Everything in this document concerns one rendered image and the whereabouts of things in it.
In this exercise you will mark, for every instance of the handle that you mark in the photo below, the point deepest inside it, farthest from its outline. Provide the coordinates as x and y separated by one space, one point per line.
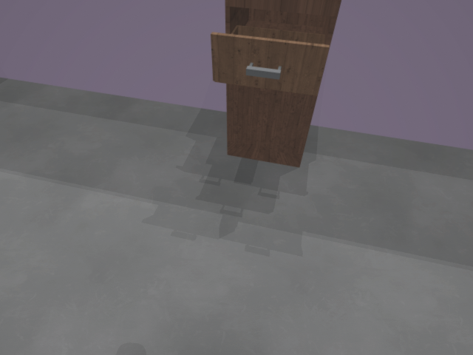
263 72

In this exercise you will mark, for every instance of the cabinet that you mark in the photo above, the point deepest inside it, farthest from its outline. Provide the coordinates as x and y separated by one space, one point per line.
265 124

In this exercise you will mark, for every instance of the drawer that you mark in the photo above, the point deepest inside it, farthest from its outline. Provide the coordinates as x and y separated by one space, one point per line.
302 57

